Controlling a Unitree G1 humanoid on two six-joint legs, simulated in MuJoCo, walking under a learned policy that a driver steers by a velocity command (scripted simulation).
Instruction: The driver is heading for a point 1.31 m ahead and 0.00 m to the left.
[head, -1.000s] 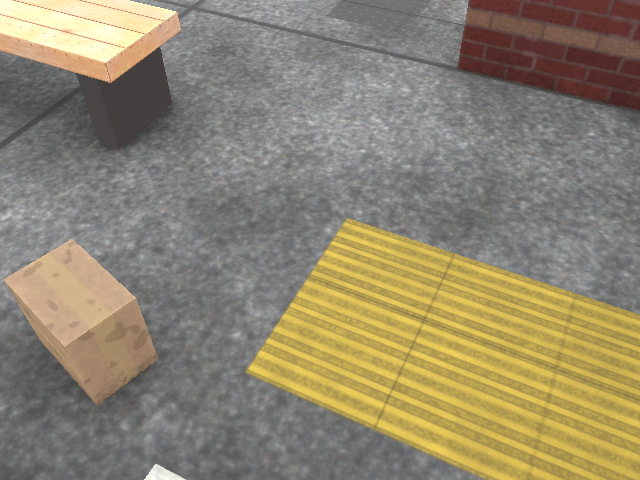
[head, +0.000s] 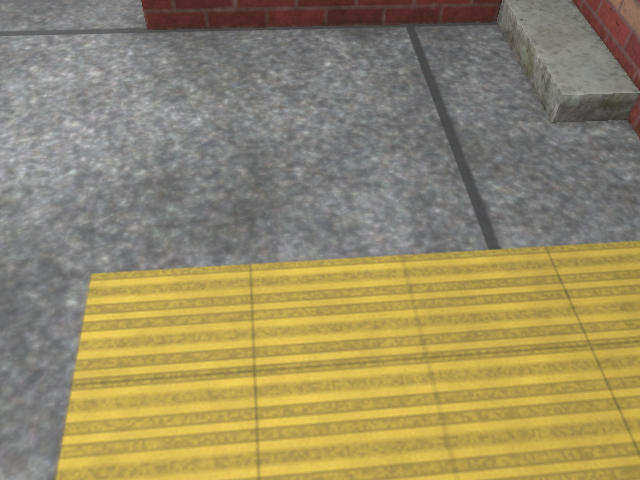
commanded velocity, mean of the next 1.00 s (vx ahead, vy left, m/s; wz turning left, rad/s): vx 0.01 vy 0.00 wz -0.04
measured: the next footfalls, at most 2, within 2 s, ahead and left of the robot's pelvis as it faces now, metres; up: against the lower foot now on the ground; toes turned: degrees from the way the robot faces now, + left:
right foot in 0.38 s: +0.01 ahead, -0.22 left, +0.15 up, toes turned -16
left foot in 0.84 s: +0.23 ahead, -0.05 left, +0.00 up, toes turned -5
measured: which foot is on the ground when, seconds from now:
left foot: down 0.00-0.40, up 0.42-0.82, down 0.84-1.00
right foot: up 0.00-0.36, down 0.38-0.84, up 0.86-1.00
